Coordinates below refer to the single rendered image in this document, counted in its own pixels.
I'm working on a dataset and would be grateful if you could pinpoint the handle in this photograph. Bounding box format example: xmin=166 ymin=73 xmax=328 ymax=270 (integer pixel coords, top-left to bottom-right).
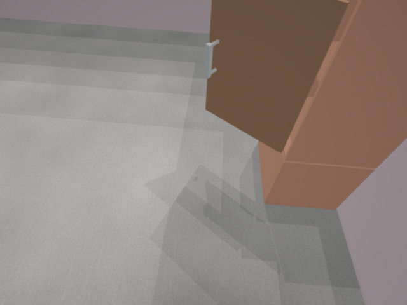
xmin=204 ymin=39 xmax=219 ymax=79

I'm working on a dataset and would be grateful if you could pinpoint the cupboard door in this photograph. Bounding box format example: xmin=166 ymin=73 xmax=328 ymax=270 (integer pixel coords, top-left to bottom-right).
xmin=205 ymin=0 xmax=350 ymax=153

